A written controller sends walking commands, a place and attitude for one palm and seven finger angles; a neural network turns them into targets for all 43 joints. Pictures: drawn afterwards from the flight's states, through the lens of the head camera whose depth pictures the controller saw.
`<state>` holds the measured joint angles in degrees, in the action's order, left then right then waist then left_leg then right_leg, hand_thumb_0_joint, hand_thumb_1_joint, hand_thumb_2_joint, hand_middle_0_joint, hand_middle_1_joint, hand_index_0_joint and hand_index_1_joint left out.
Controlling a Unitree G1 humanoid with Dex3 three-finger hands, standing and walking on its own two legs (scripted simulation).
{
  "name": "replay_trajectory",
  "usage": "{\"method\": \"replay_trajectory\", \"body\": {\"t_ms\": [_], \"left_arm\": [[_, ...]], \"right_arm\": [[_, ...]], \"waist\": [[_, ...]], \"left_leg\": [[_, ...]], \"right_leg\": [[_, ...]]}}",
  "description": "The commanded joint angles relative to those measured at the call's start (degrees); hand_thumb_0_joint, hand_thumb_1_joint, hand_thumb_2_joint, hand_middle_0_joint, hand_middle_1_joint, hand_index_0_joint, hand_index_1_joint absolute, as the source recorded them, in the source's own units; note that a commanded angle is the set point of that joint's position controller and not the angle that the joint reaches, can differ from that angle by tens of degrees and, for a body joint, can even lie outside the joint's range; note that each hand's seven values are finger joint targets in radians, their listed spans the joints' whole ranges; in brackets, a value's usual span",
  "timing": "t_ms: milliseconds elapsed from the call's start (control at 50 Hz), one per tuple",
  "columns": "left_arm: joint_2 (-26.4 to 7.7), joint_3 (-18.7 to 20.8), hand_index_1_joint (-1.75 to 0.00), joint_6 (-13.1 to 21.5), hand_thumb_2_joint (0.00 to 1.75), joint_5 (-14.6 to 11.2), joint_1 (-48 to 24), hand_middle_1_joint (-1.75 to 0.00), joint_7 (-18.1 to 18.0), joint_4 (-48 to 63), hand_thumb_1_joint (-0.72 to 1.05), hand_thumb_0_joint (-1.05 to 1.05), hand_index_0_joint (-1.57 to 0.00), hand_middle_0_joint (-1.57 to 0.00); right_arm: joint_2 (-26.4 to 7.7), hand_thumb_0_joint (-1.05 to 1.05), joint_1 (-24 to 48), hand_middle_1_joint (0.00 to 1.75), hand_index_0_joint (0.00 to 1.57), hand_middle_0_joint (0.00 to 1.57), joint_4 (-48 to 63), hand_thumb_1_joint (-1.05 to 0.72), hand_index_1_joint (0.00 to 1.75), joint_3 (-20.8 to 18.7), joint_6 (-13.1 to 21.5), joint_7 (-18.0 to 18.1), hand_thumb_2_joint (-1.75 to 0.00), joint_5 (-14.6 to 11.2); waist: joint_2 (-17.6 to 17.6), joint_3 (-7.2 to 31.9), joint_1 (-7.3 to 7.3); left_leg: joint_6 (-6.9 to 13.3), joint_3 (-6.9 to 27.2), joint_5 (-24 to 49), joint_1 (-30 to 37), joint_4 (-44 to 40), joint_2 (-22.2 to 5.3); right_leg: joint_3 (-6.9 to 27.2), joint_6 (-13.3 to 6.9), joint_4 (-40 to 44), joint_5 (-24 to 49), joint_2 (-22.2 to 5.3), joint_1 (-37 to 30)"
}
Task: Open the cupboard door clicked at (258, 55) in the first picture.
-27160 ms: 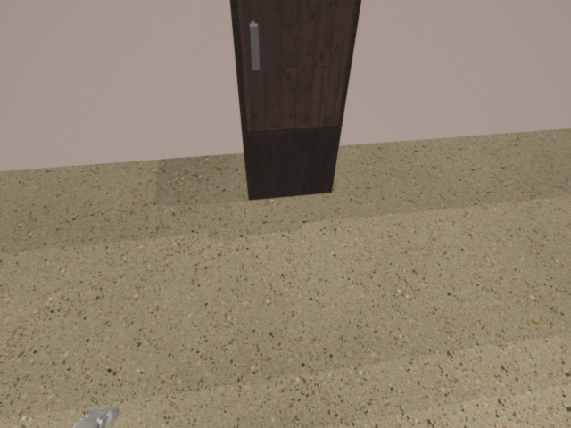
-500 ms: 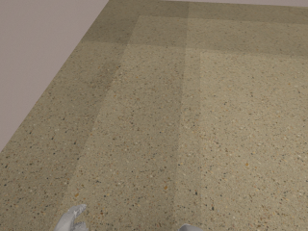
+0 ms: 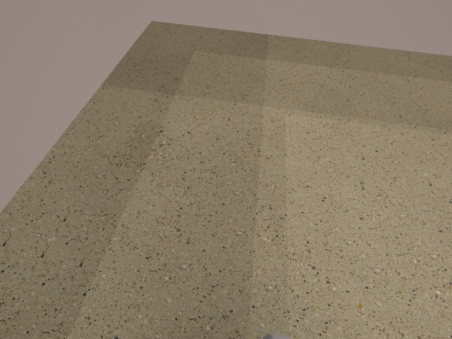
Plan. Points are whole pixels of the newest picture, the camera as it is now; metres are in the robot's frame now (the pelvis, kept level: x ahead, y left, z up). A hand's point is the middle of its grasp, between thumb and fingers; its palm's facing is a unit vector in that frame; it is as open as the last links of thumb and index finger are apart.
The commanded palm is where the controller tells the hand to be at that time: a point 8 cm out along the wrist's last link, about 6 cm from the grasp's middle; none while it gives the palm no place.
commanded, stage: turn to face it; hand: left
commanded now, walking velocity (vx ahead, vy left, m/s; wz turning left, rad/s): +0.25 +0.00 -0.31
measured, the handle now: out of the picture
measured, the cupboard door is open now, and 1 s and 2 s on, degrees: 44 44 44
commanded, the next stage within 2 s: none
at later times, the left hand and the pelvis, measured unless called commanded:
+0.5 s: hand (165, 302) +0.22 +0.14 -0.18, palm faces +0.20 -0.97 -0.17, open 7.2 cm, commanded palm none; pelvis +0.16 -0.05 -0.01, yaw +10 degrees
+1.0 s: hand (168, 315) +0.19 +0.13 -0.16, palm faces +0.45 -0.84 -0.30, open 7.4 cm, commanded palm none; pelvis +0.22 -0.10 +0.00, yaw +28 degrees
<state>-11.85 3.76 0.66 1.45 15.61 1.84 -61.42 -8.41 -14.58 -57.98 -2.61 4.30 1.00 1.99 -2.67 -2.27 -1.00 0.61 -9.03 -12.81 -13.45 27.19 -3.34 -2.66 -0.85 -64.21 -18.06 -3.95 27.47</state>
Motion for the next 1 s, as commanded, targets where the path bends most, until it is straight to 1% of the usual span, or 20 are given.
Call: {"method": "replay_trajectory", "body": {"t_ms": [0, 80, 140, 180, 220, 300, 460, 480, 500, 520, 540, 620, 740, 800, 820, 840, 860, 880, 920, 980], "left_arm": [[0.06, -0.04, -0.30, 0.80, 0.90, 0.04, -2.63, -0.30, 0.46, 5.22, 0.90, 0.00, -0.20, -0.20], [-0.22, -0.05, -0.30, 0.92, 0.90, 0.12, -4.91, -0.30, 0.45, 5.69, 0.90, 0.00, -0.20, -0.20], [-3.63, 0.79, -0.30, 1.84, 0.90, 0.27, 3.09, -0.30, -0.34, 2.97, 0.90, 0.00, -0.20, -0.20], [-13.42, 2.59, -0.30, 2.77, 0.90, 0.12, 11.93, -0.30, -1.44, 0.60, 0.90, 0.00, -0.20, -0.20], [-10.81, 2.00, -0.30, 1.84, 0.90, -0.35, 5.49, -0.30, -2.41, 2.64, 0.90, 0.00, -0.20, -0.20], [-5.74, 0.88, -0.30, 1.95, 0.90, -0.31, -1.97, -0.30, -3.24, 4.85, 0.90, 0.00, -0.20, -0.20], [-7.43, 2.08, -0.30, 0.40, 0.90, -0.43, -5.36, -0.30, -3.09, 7.50, 0.90, 0.00, -0.20, -0.20], [-6.52, 1.87, -0.30, -0.12, 0.90, -0.73, -5.10, -0.30, -2.93, 8.06, 0.90, 0.00, -0.20, -0.20], [-3.59, 1.39, -0.30, -0.71, 0.90, -1.30, -4.74, -0.30, -2.65, 9.87, 0.90, 0.00, -0.20, -0.20], [-4.20, 0.62, -0.30, -1.21, 0.90, -0.84, -9.12, -0.30, -2.78, 12.09, 0.90, 0.00, -0.20, -0.20], [-4.80, 1.05, -0.30, -1.37, 0.90, -0.65, -10.09, -0.30, -2.66, 13.35, 0.90, 0.00, -0.20, -0.20], [-5.07, 1.60, -0.30, -1.79, 0.90, -0.16, -8.06, -0.30, -2.14, 11.33, 0.90, 0.00, -0.20, -0.20], [-4.82, 0.97, -0.30, -1.98, 0.90, -0.77, -6.60, -0.30, -2.31, 12.52, 0.90, 0.00, -0.20, -0.20], [-6.63, 1.57, -0.30, -1.33, 0.90, -0.81, 0.35, -0.30, -2.54, 11.21, 0.90, 0.00, -0.20, -0.20], [-11.19, 2.38, -0.30, -0.71, 0.90, 0.02, 3.29, -0.30, -2.97, 11.27, 0.90, 0.00, -0.20, -0.20], [-16.61, 3.31, -0.30, -0.58, 0.90, 0.66, 2.61, -0.30, -3.33, 11.94, 0.90, 0.00, -0.20, -0.20], [-15.62, 2.61, -0.30, -0.40, 0.90, 0.15, 0.96, -0.30, -3.59, 12.73, 0.90, 0.00, -0.20, -0.20], [-13.93, 1.85, -0.30, -0.61, 0.90, 0.05, -4.16, -0.30, -3.27, 13.96, 0.90, 0.00, -0.20, -0.20], [-10.20, 1.36, -0.30, -0.38, 0.90, -0.23, -5.49, -0.30, -3.63, 14.39, 0.90, 0.00, -0.20, -0.20], [-10.23, 1.19, -0.30, 0.18, 0.90, -0.11, -1.39, -0.30, -3.71, 13.57, 0.90, 0.00, -0.20, -0.20]], "right_arm": [[-8.89, 0.00, -6.40, 0.30, 0.20, 0.20, -0.26, -0.90, 0.30, -1.57, 0.42, -0.10, -0.90, -0.21], [-10.17, 0.00, -7.20, 0.30, 0.20, 0.20, -1.14, -0.90, 0.30, -1.65, -0.69, -0.29, -0.90, -0.17], [-7.86, 0.00, -6.19, 0.30, 0.20, 0.20, -1.70, -0.90, 0.30, -0.85, -1.47, -0.41, -0.90, -0.75], [-4.01, 0.00, -8.09, 0.30, 0.20, 0.20, -0.06, -0.90, 0.30, -0.16, -2.12, -0.65, -0.90, -1.58], [-4.64, 0.00, -5.68, 0.30, 0.20, 0.20, 0.22, -0.90, 0.30, -0.77, -2.73, -0.56, -0.90, -1.57], [-3.11, 0.00, -4.93, 0.30, 0.20, 0.20, -0.81, -0.90, 0.30, -0.22, -4.20, -0.48, -0.90, -1.52], [-4.32, 0.00, -4.93, 0.30, 0.20, 0.20, 2.04, -0.90, 0.30, -0.66, -5.01, -1.79, -0.90, -0.73], [-7.52, 0.00, -7.15, 0.30, 0.20, 0.20, 1.89, -0.90, 0.30, -1.45, -4.66, -1.78, -0.90, -0.58], [-13.79, 0.00, -9.36, 0.30, 0.20, 0.20, 2.75, -0.90, 0.30, -2.87, -4.35, -1.29, -0.90, -0.03], [-16.27, 0.00, -10.63, 0.30, 0.20, 0.20, 2.57, -0.90, 0.30, -3.38, -4.73, -0.37, -0.90, -0.10], [-17.44, 0.00, -8.58, 0.30, 0.20, 0.20, 3.66, -0.90, 0.30, -3.73, -4.90, -0.11, -0.90, 0.01], [-13.96, 0.00, 0.86, 0.30, 0.20, 0.20, 6.88, -0.90, 0.30, -2.69, -4.04, 0.47, -0.90, -0.41], [-16.21, 0.00, 3.03, 0.30, 0.20, 0.20, 8.16, -0.90, 0.30, -3.86, -5.00, -0.06, -0.90, -0.26], [-16.18, 0.00, 7.48, 0.30, 0.20, 0.20, 10.25, -0.90, 0.30, -4.30, -5.84, -0.39, -0.90, -0.90], [-12.93, 0.00, 8.73, 0.30, 0.20, 0.20, 11.52, -0.90, 0.30, -4.00, -6.08, -0.82, -0.90, -1.58], [-9.25, 0.00, 10.17, 0.30, 0.20, 0.20, 13.28, -0.90, 0.30, -3.35, -5.95, -1.26, -0.90, -1.45], [-12.42, 0.00, 10.70, 0.30, 0.20, 0.20, 13.15, -0.90, 0.30, -3.79, -6.22, -1.57, -0.90, -1.01], [-10.59, 0.00, 8.26, 0.30, 0.20, 0.20, 12.95, -0.90, 0.30, -3.45, -6.47, -2.26, -0.90, -1.01], [-10.56, 0.00, 8.43, 0.30, 0.20, 0.20, 10.60, -0.90, 0.30, -3.62, -7.20, -2.31, -0.90, -0.94], [-8.80, 0.00, 11.21, 0.30, 0.20, 0.20, 11.22, -0.90, 0.30, -2.27, -6.88, -2.64, -0.90, -1.34]], "waist": [[10.77, -0.84, 1.22], [8.49, -1.54, 1.65], [3.05, 0.14, -2.22], [-17.81, 7.16, -5.01], [-8.29, 2.47, -3.05], [-7.12, 4.76, 0.88], [-1.90, 4.10, 3.03], [6.00, 5.89, 4.26], [23.83, 6.02, 5.41], [22.14, 6.27, 7.18], [14.90, 5.74, 5.89], [12.99, 3.92, 1.85], [13.22, 6.87, 2.24], [9.01, 6.46, -1.22], [-2.79, 5.87, -2.79], [-19.32, 3.13, -3.35], [-14.00, 2.16, -2.51], [-9.92, 1.59, 0.81], [-12.88, 2.79, 1.83], [-9.59, 4.60, -0.02]], "left_leg": [[5.94, 6.22, 2.66, 0.80, -17.39, -13.28], [5.75, 4.65, 1.08, 0.20, -14.10, -13.55], [2.24, 2.62, -3.11, -7.01, -2.28, -7.82], [-1.59, -0.34, -26.18, -18.37, 24.51, 1.33], [-1.18, 5.73, -21.93, -18.96, 35.52, -1.98], [-3.26, 6.30, -14.36, -14.66, 33.71, -4.00], [-3.05, 0.59, 0.37, -1.92, 5.31, -0.92], [-1.65, 5.48, 7.32, 3.92, -0.30, -3.29], [5.93, 26.95, 21.82, 7.79, -6.22, -16.94], [11.67, 33.75, 25.37, 7.46, -8.61, -22.51], [13.23, 32.11, 14.76, 3.82, -9.37, -22.85], [7.53, 22.84, 15.05, 0.83, -8.36, -13.12], [7.56, 21.89, 15.29, 1.73, -5.80, -10.31], [4.38, 21.64, 6.76, -8.51, -0.66, -6.32], [0.32, 16.03, -4.89, -17.23, 8.63, -0.02], [-3.55, 7.80, -21.06, -24.49, 25.12, 7.08], [-2.44, 11.80, -22.12, -22.67, 36.83, 3.13], [-2.36, 11.86, -16.88, -20.58, 40.20, 2.47], [-4.11, 9.93, -12.93, -22.77, 43.25, 0.88], [-5.05, 5.91, -12.91, -20.23, 30.34, 1.35]], "right_leg": [[-0.96, 1.11, 14.72, 4.26, -2.50, 0.80], [-4.18, 1.14, 25.59, 6.79, -0.22, -5.95], [-2.88, 0.99, 34.42, 10.40, 0.19, -22.22], [21.85, -7.25, 48.67, 10.14, -22.20, -32.44], [18.29, -10.09, 52.05, 6.83, -22.82, -24.63], [1.26, -7.53, 47.03, 30.47, -18.57, -19.07], [-8.49, -2.40, 36.50, 15.08, -15.83, -14.10], [-10.19, 0.14, 28.74, 9.40, -13.09, -10.07], [-11.60, 5.08, 15.71, -12.96, -4.69, 1.86], [-3.10, 5.09, 4.81, -21.23, -1.81, 5.36], [0.79, 4.42, -0.21, -17.41, -2.63, 4.99], [2.29, 5.41, -1.08, -5.86, -1.80, 5.65], [0.04, 5.49, 18.29, -7.83, 1.50, -4.06], [-1.18, 4.85, 36.59, 2.89, 2.56, -18.78], [9.27, 2.18, 48.19, -0.27, -7.25, -24.66], [25.59, -4.59, 53.09, 3.99, -23.08, -22.96], [23.35, -7.66, 51.28, 7.55, -25.07, -16.49], [16.62, -7.61, 50.58, 4.49, -20.83, -12.56], [8.35, -5.11, 45.34, 21.67, -15.20, -18.41], [1.40, -4.61, 40.42, 40.67, -13.91, -26.49]]}}
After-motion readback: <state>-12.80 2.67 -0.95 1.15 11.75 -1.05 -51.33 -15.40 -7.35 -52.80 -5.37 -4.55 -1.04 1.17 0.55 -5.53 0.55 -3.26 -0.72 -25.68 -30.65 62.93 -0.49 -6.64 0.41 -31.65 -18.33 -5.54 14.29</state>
